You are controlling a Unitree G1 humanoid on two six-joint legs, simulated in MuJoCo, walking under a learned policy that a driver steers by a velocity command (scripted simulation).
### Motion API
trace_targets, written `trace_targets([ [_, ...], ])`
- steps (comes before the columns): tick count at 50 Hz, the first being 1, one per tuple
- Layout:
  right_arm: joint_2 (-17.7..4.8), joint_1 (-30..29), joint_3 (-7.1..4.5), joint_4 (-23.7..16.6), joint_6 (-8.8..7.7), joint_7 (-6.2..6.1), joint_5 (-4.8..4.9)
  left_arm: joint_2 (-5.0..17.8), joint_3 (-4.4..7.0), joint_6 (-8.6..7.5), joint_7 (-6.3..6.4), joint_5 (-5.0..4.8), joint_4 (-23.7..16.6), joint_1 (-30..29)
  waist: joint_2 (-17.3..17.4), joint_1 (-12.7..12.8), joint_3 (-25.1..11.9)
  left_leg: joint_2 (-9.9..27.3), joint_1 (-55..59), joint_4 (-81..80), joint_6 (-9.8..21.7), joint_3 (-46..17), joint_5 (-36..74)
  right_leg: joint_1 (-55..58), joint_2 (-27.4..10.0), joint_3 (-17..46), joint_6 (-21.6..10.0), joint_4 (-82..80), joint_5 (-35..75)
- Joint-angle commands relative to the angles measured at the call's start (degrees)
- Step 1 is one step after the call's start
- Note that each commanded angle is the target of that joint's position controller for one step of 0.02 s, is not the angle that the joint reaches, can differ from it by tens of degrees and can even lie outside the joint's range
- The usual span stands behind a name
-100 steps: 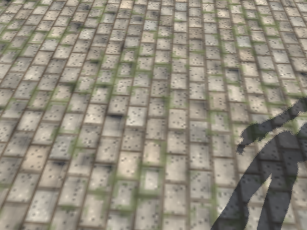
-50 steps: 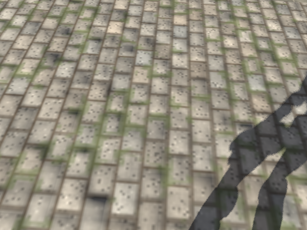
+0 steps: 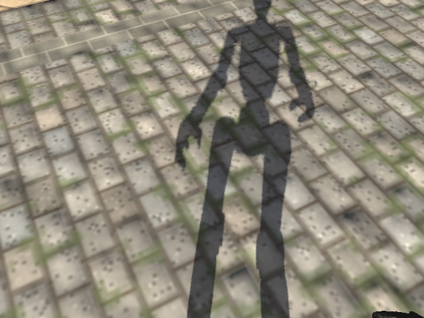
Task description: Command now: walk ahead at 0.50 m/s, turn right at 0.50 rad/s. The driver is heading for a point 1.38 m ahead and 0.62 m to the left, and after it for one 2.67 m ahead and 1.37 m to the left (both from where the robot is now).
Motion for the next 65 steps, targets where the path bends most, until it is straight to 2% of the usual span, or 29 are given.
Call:
trace_targets([
  [1, -6.3, 8.6, -1.75, -0.5, 0.91, -0.27, -0.15, 7.0, 1.25, -0.91, -0.08, 0.94, -6.5, -4.1, 5.7, -5.6, -2.8, 19.7, 23.6, -16.2, 9.6, -26.3, -11.9, -26.2, -7.4, -0.7, 0.3, 11.8, 6.0],
  [3, -5.1, 7.9, -1.1, 0.7, 0.72, 0.14, -0.65, 4.2, 0.95, -0.86, -0.49, 0.8, -6.5, -3.4, 7.6, -2.9, -0.4, 15.7, 15.9, -19.0, 9.7, -19.6, -5.2, -21.0, -9.1, -1.3, -0.2, 6.8, 8.6],
  [5, -6.0, 8.5, -1.26, 1.6, 0.4, 0.37, 0.22, 2.6, 0.44, -0.97, -0.66, 1.2, -6.8, -3.5, 7.7, -1.9, -0.3, 14.6, 14.4, -20.9, 11.6, -16.5, 0.6, -20.3, -9.9, -3.9, 0.3, 1.9, 10.1],
  [7, -8.0, 9.3, -1.72, 2.0, 0.52, 0.17, 0.9, 2.1, -0.07, -1.58, -0.63, 2.01, -8.3, -7.5, 6.4, -2.5, 0.0, 14.6, 14.9, -21.8, 12.8, -14.7, 6.7, -21.4, -10.5, -5.3, 1.4, -5.7, 14.1],
  [10, -9.7, 11.5, -2.14, 2.6, 1.36, -0.33, 1.52, 0.7, -0.96, -2.56, -1.15, 1.8, -9.5, -13.7, 5.9, -4.3, 0.1, 12.3, 14.1, -21.4, 11.4, -10.4, 9.8, -17.0, -8.9, -6.7, 2.5, -19.1, 22.5],
  [15, -10.7, 17.2, -2.22, 4.3, 2.72, -0.67, 2.25, 2.3, -0.69, -3.59, -2.26, 0.64, -11.4, -20.9, 7.6, -6.6, 0.5, 13.6, 16.2, -17.8, 10.1, -12.7, 6.6, -10.7, -5.6, -7.3, 3.2, -30.3, 25.6],
  [17, -11.2, 17.1, -2.36, 4.4, 3.34, -1.01, 2.38, 4.0, 0.03, -4.19, -2.44, 0.52, -11.2, -19.1, 8.4, -4.5, -0.3, 14.3, 16.8, -14.7, 8.7, -14.9, 4.8, -5.3, -5.2, -7.1, 2.0, -34.4, 24.2],
  [19, -9.1, 16.5, -1.59, 4.1, 3.45, -1.15, 1.91, 7.2, 1.78, -4.43, -1.68, 1.29, -8.6, -9.5, 7.3, 0.6, -5.4, 10.1, 12.4, -3.8, 5.7, -12.3, 8.9, 11.1, -6.6, -6.5, -0.8, -36.7, 23.7],
  [20, -5.0, 15.1, -0.14, 2.1, 3.11, -1.06, 0.65, 11.5, 2.98, -4.32, -0.91, 2.54, -7.6, 0.5, 0.3, 5.1, -13.6, 5.7, 2.5, 13.9, 3.0, -8.3, -1.5, 26.3, -18.0, 4.2, -4.7, -35.3, 24.1],
  [21, -1.3, 21.0, 1.03, 0.2, 2.06, -1.17, 1.7, 15.0, 3.73, -3.36, -1.08, 2.94, -6.4, 3.8, -16.1, 2.6, -19.5, 0.5, -15.9, 30.9, 0.6, -3.5, -24.3, 39.1, -30.0, 25.7, -12.6, -40.0, 14.9],
  [22, -6.9, 19.5, -0.36, 1.2, 1.93, -1.3, 2.86, 10.0, 2.63, -3.27, -1.25, 2.56, -6.1, 3.8, -10.8, 3.8, -16.0, 3.2, -21.7, 39.3, 0.3, -7.6, -23.9, 35.6, -28.6, 28.7, -12.8, -42.6, 6.7],
  [23, -9.1, 15.9, -1.12, 0.4, 2.13, -1.24, 2.94, 7.1, 1.62, -3.37, -1.3, 1.99, -6.2, 1.0, -7.7, 3.4, -9.6, 5.0, -23.6, 41.2, 0.5, -7.7, -18.8, 29.9, -26.4, 20.4, -10.8, -43.6, 8.0],
  [24, -8.5, 14.3, -1.22, 0.4, 2.59, -1.31, 2.53, 5.2, 0.9, -3.43, -1.5, 2.07, -6.3, -2.6, -5.0, 1.8, -6.5, 6.8, -21.6, 40.5, 0.1, -6.8, -14.5, 23.9, -23.7, 14.2, -9.5, -45.2, 12.1],
  [26, -6.9, 13.2, -1.44, -0.3, 3.8, -0.99, 1.99, 3.0, 0.31, -3.68, -1.77, 2.36, -5.7, -7.3, -5.5, -1.2, -1.6, 9.1, -18.0, 37.1, -0.5, -6.9, -9.6, 14.7, -20.6, 5.7, -8.5, -49.2, 18.7],
  [30, -4.0, 10.6, -0.97, -2.4, 5.41, -0.46, 1.77, 4.8, 1.36, -4.59, -1.25, 2.49, -3.7, -8.1, -2.8, -2.8, 0.5, 9.7, -17.6, 31.8, -2.0, -6.5, -3.5, 10.8, -20.5, -3.7, -9.2, -52.8, 29.3],
  [34, -3.0, 4.7, -0.3, -4.6, 5.3, 0.84, 1.57, 7.2, 2.11, -4.22, -0.55, 2.31, -2.1, -7.1, -1.8, -1.2, 1.7, 9.1, -15.5, 18.8, -1.6, -4.3, 7.7, 11.3, -19.1, -12.1, -7.7, -53.4, 30.9],
  [40, -4.6, -3.8, -0.45, -9.0, 5.55, 2.5, 1.5, 10.6, 3.3, -2.71, -0.33, 0.58, 0.4, -3.6, -1.5, 0.9, 4.1, 7.1, -13.5, 8.0, 2.0, 0.4, 4.0, 18.7, -21.7, -17.4, -5.0, -49.8, 33.7],
  [42, -6.4, -1.5, -1.4, -9.4, 5.81, 2.59, 1.3, 12.4, 3.75, -1.92, -0.16, 0.14, 0.6, -4.0, -3.0, -1.4, 1.4, 3.5, -7.1, 7.0, 4.3, 4.0, -2.0, 20.6, -21.5, -19.5, -3.7, -42.1, 51.2],
  [44, -11.7, 14.5, -4.62, -5.3, 6.18, 1.72, 1.61, 11.5, 3.16, -1.15, 0.14, 0.07, 0.4, -3.9, -1.1, -9.7, -7.3, -2.4, 16.4, 2.7, 8.0, 6.0, 0.5, 13.6, -17.6, -22.9, -0.6, -19.9, 59.1],
  [45, -17.8, 21.3, -6.36, -4.1, 6.71, 0.38, 1.95, 7.0, 1.46, -1.53, 0.15, 2.62, -1.1, -2.0, 10.2, -10.4, -12.0, 9.2, 32.7, 1.8, 12.2, -12.1, 4.4, -3.1, -14.0, -23.2, 2.6, 0.4, 28.4],
  [46, -21.4, 17.7, -6.12, -6.3, 5.84, 0.71, 1.9, 2.3, -0.38, -3.41, -0.44, 2.65, -4.4, 0.6, 19.8, -4.8, -20.6, 20.4, 46.1, -9.9, 23.5, -46.1, -11.2, -23.1, -2.5, -11.6, 5.1, 17.3, -7.0],
  [47, -16.0, 18.5, -4.61, -6.9, 5.05, 1.34, 1.64, 8.2, 0.7, -5.12, -1.09, 0.38, -4.9, -6.4, 9.7, -9.3, -19.7, 20.7, 44.9, -14.9, 20.6, -46.0, -14.5, -29.1, -5.1, -3.6, 3.7, 20.0, -4.2],
  [48, -13.5, 17.2, -3.86, -6.4, 4.34, 1.36, 1.34, 8.6, 0.74, -5.84, -1.31, -0.76, -6.0, -9.6, 8.2, -8.6, -12.4, 19.1, 38.9, -14.6, 18.4, -38.3, -11.8, -31.7, -7.1, -4.5, 2.2, 17.6, 0.6],
  [49, -11.8, 13.6, -3.27, -6.8, 4.0, 1.3, 1.35, 7.8, 0.54, -6.01, -0.76, 0.35, -5.4, -9.6, 3.0, -5.8, -7.7, 16.6, 29.9, -14.2, 16.6, -31.8, -5.8, -28.8, -9.7, -4.4, 1.9, 12.7, 5.1],
  [50, -9.7, 10.0, -2.65, -7.4, 3.96, 1.03, 1.05, 8.4, 0.97, -5.66, -0.29, 1.82, -4.8, -9.0, 3.4, -3.5, -5.6, 14.5, 22.8, -14.5, 15.4, -26.6, 0.1, -24.3, -11.4, -4.2, 2.1, 7.8, 7.8],
  [52, -9.1, 7.5, -2.38, -8.8, 3.86, 0.54, 0.29, 8.1, 1.24, -4.3, -0.41, 2.41, -4.6, -7.5, 5.1, -1.2, -4.5, 12.3, 15.7, -16.8, 15.5, -23.2, 6.3, -19.0, -12.0, -4.2, 2.9, 3.9, 10.6],
  [55, -10.4, 9.6, -2.77, -7.8, 3.47, -0.53, 0.75, 5.9, 0.66, -3.21, -0.28, 2.97, -5.6, -10.3, 4.0, -1.4, -2.8, 10.6, 11.9, -18.0, 15.7, -18.6, 12.8, -19.3, -10.6, -5.5, 5.2, -3.9, 16.3],
  [60, -10.9, 13.9, -2.98, -6.0, 4.11, -1.72, 1.51, 3.6, -0.54, -3.77, -1.25, 2.36, -7.9, -20.7, 6.2, -5.4, -0.5, 7.3, 11.0, -16.9, 12.0, -15.8, 6.8, -16.1, -6.7, -5.8, 6.1, -24.1, 32.0],
  [65, -10.8, 17.4, -3.07, -4.4, 4.97, -2.1, 1.9, 5.7, -0.02, -5.0, -2.69, 1.52, -9.6, -24.7, 7.3, -6.5, 0.2, 9.6, 16.2, -11.5, 10.9, -22.5, 3.6, -12.5, -4.4, -4.5, 4.4, -32.6, 29.7],
])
